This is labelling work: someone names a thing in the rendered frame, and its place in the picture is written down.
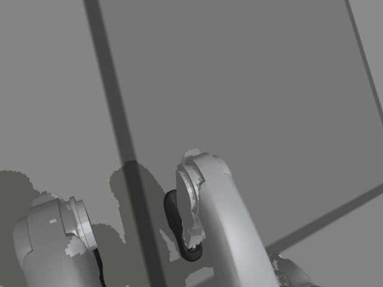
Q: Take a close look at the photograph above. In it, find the right robot foot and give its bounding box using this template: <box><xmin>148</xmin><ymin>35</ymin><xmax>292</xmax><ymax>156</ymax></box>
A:
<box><xmin>163</xmin><ymin>190</ymin><xmax>202</xmax><ymax>262</ymax></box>

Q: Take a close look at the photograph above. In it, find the left robot foot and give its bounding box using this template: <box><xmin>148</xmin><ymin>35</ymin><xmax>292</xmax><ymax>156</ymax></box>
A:
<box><xmin>93</xmin><ymin>248</ymin><xmax>106</xmax><ymax>287</ymax></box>

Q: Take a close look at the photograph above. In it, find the right robot hand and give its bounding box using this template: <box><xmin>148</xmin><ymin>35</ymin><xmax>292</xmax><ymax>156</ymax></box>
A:
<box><xmin>267</xmin><ymin>250</ymin><xmax>315</xmax><ymax>287</ymax></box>

